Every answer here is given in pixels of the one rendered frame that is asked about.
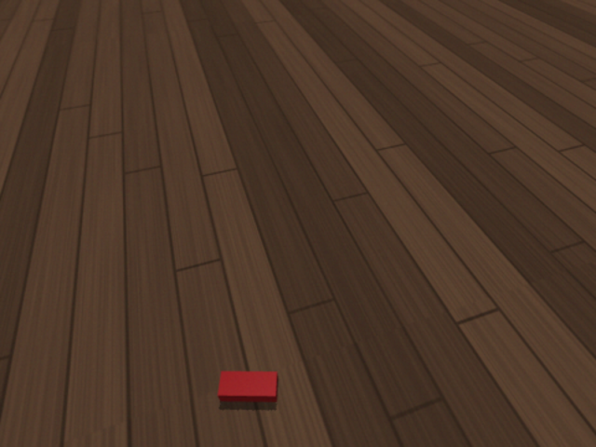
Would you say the carton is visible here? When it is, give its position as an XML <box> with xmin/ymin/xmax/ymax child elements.
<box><xmin>218</xmin><ymin>371</ymin><xmax>278</xmax><ymax>402</ymax></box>

